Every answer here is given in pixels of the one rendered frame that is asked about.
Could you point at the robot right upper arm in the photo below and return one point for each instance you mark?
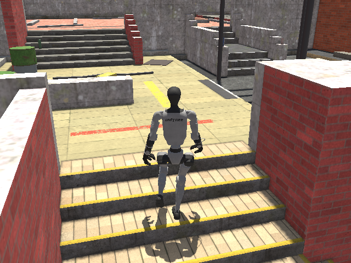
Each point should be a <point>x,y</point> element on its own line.
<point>193,124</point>

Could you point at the left robot forearm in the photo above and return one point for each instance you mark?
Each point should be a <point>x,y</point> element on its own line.
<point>149,145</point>

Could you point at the robot left upper arm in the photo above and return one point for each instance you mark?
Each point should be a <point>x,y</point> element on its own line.
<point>154,125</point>

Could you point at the robot left foot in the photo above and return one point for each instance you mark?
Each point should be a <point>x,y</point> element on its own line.
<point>159,201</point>

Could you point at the left robot hand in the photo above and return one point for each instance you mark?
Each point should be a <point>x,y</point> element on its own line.
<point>145,157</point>

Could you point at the right robot forearm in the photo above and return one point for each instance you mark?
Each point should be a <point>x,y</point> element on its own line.
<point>198,142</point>

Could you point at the right robot hand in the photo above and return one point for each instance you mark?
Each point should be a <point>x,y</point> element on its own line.
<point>199,149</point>

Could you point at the robot left thigh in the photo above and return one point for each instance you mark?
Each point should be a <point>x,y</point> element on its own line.
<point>162,159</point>

